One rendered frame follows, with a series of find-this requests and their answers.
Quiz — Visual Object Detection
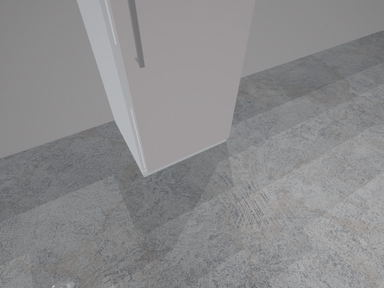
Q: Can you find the handle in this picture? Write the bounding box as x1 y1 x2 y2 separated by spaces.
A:
128 0 145 68

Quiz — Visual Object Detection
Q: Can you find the fridge door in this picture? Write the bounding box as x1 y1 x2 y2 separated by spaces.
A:
107 0 255 173

